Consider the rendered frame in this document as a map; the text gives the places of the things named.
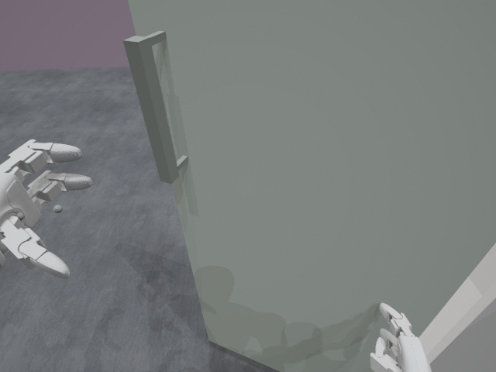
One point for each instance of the fridge door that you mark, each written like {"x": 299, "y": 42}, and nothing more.
{"x": 341, "y": 154}

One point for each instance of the robot right hand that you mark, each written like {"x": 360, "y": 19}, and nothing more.
{"x": 407, "y": 351}

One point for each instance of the robot left hand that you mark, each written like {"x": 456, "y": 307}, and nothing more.
{"x": 16, "y": 235}

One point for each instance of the handle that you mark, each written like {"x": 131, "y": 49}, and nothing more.
{"x": 142, "y": 64}

